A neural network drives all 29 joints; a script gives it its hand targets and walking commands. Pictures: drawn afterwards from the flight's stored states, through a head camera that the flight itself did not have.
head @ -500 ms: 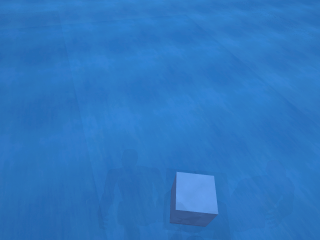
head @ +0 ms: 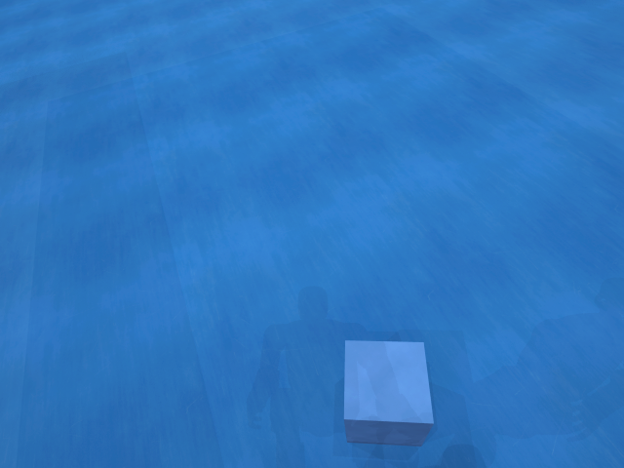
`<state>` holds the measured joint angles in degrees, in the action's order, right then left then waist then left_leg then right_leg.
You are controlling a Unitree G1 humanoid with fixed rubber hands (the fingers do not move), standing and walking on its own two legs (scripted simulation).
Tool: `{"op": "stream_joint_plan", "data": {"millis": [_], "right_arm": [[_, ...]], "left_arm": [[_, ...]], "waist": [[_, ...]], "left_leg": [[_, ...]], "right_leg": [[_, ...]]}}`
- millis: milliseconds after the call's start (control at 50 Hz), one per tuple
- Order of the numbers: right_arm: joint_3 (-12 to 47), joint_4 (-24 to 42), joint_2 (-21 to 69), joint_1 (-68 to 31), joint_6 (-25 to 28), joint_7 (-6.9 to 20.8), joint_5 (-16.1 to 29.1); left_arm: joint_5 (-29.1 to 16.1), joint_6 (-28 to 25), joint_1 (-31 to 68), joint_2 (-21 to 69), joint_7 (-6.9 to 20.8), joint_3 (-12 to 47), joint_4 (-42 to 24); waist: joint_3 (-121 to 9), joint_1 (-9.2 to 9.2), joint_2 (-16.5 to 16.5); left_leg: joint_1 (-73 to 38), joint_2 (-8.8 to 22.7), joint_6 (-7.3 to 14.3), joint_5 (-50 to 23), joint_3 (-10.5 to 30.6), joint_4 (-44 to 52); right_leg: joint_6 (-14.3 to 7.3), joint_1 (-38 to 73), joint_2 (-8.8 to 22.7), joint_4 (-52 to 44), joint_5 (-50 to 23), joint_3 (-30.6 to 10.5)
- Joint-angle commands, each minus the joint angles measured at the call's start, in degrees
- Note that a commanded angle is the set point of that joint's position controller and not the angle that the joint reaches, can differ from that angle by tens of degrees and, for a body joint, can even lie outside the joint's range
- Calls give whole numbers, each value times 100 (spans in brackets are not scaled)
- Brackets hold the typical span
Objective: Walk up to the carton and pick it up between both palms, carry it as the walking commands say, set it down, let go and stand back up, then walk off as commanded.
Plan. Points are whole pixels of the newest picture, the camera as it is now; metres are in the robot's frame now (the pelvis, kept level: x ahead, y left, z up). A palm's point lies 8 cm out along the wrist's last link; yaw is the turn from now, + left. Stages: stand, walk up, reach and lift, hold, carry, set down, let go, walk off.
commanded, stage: walk up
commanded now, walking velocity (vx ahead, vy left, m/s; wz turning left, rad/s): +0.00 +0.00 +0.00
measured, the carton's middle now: (383, 394) +0.42 -0.09 -0.64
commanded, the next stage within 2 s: none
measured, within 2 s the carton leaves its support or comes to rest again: neither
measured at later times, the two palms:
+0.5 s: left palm out of the picture -0.05 +0.29 -0.14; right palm out of the picture -0.05 -0.19 -0.13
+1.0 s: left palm out of the picture -0.10 +0.29 -0.12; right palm out of the picture +0.01 -0.17 -0.15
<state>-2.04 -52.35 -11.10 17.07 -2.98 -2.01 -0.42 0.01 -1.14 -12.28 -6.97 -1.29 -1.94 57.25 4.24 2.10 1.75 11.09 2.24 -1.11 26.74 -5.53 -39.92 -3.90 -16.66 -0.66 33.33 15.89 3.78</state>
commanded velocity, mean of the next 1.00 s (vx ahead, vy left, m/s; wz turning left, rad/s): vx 0.14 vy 0.07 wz -0.02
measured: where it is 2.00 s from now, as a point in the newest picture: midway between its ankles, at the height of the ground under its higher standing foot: outside the picture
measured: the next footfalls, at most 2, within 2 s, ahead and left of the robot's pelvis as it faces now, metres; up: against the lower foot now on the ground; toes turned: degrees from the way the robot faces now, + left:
left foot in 0.34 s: -0.04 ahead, +0.13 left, +0.00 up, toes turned +8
right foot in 0.82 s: -0.11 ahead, -0.03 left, +0.00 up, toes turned -5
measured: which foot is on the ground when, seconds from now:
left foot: up 0.00-0.32, down 0.34-0.80, up 0.82-1.00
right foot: down 0.00-0.38, up 0.40-0.80, down 0.82-1.00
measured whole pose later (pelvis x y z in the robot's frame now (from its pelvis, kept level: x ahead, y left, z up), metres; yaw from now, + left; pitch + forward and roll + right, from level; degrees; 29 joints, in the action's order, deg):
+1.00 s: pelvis -0.05 +0.06 +0.00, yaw -2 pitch -1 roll +3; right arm -2.6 -53.8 -11.2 12.6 -2.3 0.9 -0.6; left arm 0.0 -2.1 -25.1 -7.5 -1.9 -1.9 59.1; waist 3.4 2.1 1.8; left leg 25.0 -0.2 1.0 20.9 -8.3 -54.4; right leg -2.1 -4.4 2.0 31.3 25.8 2.2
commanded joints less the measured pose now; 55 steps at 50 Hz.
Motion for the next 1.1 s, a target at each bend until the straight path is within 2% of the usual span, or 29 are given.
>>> {"op": "stream_joint_plan", "data": {"millis": [0,80,140,200,260,280,300,320,340,380,400,420,440,500,520,640,660,700,720,740,760,800,820,860,900,960,1020,1060,1080], "right_arm": [[-152,-27,-267,412,-113,38,82],[-166,-50,-239,477,-163,36,54],[-137,-61,-248,498,-157,39,7],[-101,-106,-247,681,-120,48,-35],[-71,-276,-248,984,-48,37,-57],[-113,-310,-385,1106,-13,25,-90],[-167,-380,-577,1260,26,-6,-130],[-235,-269,-895,931,49,-45,-159],[-232,-63,-1031,454,59,-64,-172],[-141,226,-854,-558,123,-54,-185],[-116,263,-722,-702,180,-63,-182],[-220,226,-776,-535,242,-37,-213],[-171,229,-669,-577,244,-47,-189],[-267,73,-880,30,270,9,-151],[-263,-7,-907,73,242,18,-141],[-232,-180,-924,413,264,28,-212],[-231,-151,-941,259,251,41,-207],[-219,-20,-940,-324,222,97,-174],[-167,117,-618,-522,259,124,-152],[-82,319,-310,-615,299,142,-124],[-116,345,-392,-841,286,148,-90],[-217,385,-462,-815,268,270,-63],[-254,400,-460,-625,272,339,-86],[-200,442,-285,-882,278,372,-85],[-176,355,-325,-944,253,403,-85],[-88,374,-232,-1163,224,436,-96],[9,430,-162,-1542,278,401,-80],[-38,194,-119,-925,371,306,-55],[-91,45,-291,-250,483,207,51]], "left_arm": [[-5,-110,-947,-1015,-129,-33,-67],[64,-52,-846,-1012,-106,-42,-78],[126,71,-349,-1085,-70,-97,-260],[175,181,-142,-1248,-55,-174,-340],[169,255,29,-1261,-24,-216,-373],[158,268,132,-1122,-13,-167,-489],[134,264,263,-864,2,-107,-556],[111,276,316,-692,43,-112,-652],[120,343,370,-769,57,-206,-634],[165,457,-132,-777,135,-220,-401],[185,471,-219,-765,147,-214,-299],[223,451,-368,-779,194,-190,-281],[230,454,-198,-693,182,-177,-246],[252,385,-137,-702,217,-137,-284],[231,389,-154,-732,192,-144,-294],[188,211,-216,-646,138,-22,-417],[182,162,-380,-605,129,14,-371],[172,34,-1375,-613,37,11,-78],[201,-26,-2029,-856,-22,-95,142],[256,-74,-2285,-1505,-82,-262,188],[303,-108,-2018,-1670,-115,-198,90],[194,-249,-1724,-1371,-150,-155,98],[135,-292,-1804,-1345,-187,-219,110],[144,-329,-1719,-1152,-154,-106,216],[112,-345,-1926,-1126,-180,-108,178],[83,-329,-1971,-1122,-177,-156,208],[88,-270,-1953,-1185,-195,-129,217],[73,-218,-1607,-1167,-188,-119,148],[-100,-131,-1472,-1089,-241,-95,280]], "waist": [[-756,-150,-1002],[-566,-183,-960],[-68,-309,-931],[158,-459,-1177],[282,-706,-905],[420,-797,-467],[457,-866,467],[591,-737,1701],[786,-525,1653],[828,-38,1128],[744,-5,890],[357,-81,1208],[527,-62,727],[255,-270,971],[283,-303,1168],[-25,-380,1024],[-55,-259,965],[128,336,637],[106,650,-294],[361,707,-1741],[544,429,-1236],[433,125,-775],[-15,147,-639],[96,166,-993],[104,272,-1126],[185,292,-1436],[386,310,-1548],[280,-100,-1462],[173,-446,-1523]], "left_leg": [[557,-118,152,-310,797,-353],[324,-122,189,-231,807,-136],[14,-79,233,-56,639,68],[-405,-108,295,22,373,304],[-991,-164,397,-485,97,1337],[-980,114,506,-104,407,1839],[-768,837,722,823,1347,2790],[45,1833,1010,1763,2240,3677],[1076,2262,1278,1942,2582,3931],[1821,1910,1012,1426,1854,3628],[1666,1689,920,1222,1506,3540],[1221,1602,929,1833,1480,3754],[1070,1497,790,1294,1354,3572],[247,1530,745,1852,1383,3626],[235,1311,688,1760,1074,3501],[96,1242,817,1093,1040,2992],[333,1126,799,985,967,2838],[1666,756,561,835,786,1987],[2309,298,295,347,339,597],[3471,-251,-21,496,155,-1170],[3433,-20,55,348,593,-1881],[3129,0,132,-661,703,-2285],[3292,-76,108,-854,654,-2320],[2906,-61,38,-907,521,-1963],[3037,-73,-14,-868,366,-1680],[2780,-44,-68,-1177,192,-932],[2380,-51,3,-1348,137,43],[1074,-314,191,-1601,-182,1132],[-118,-168,245,-2717,-9,1909]], "right_leg": [[351,1713,1434,-1536,-4432,-1896],[280,1074,1448,-1973,-2236,-2182],[-90,-70,1366,-2400,297,-2213],[-291,-916,1314,-2647,1701,-2252],[13,-1367,987,-2524,1789,-1768],[260,-1552,682,-2206,1754,-1407],[474,-1641,276,-1326,1570,-910],[527,-1571,-218,357,1282,-190],[588,-1138,-271,1864,1476,-222],[486,-410,-134,2775,1069,-416],[468,-300,-71,2983,919,-239],[418,-530,-56,3350,794,166],[416,-551,62,2945,591,49],[427,-947,132,2870,976,328],[431,-836,157,2558,1110,445],[249,-58,252,1198,1624,364],[181,334,223,728,1578,366],[-26,1780,317,-733,803,151],[-226,2313,1096,-1556,999,-1068],[-399,2185,2791,-2294,675,-3633],[-582,1586,3199,-2308,-234,-3885],[-375,1800,2589,-2190,-2109,-2922],[-270,2497,2389,-1992,-2748,-2677],[-500,2129,2174,-1945,-3179,-2419],[-348,2485,2054,-1651,-4281,-1935],[-405,2427,1847,-1635,-4326,-1335],[-461,2088,1678,-1590,-4335,-1174],[-239,1505,1258,-685,-5263,-690],[-144,1127,958,297,-5419,-588]]}}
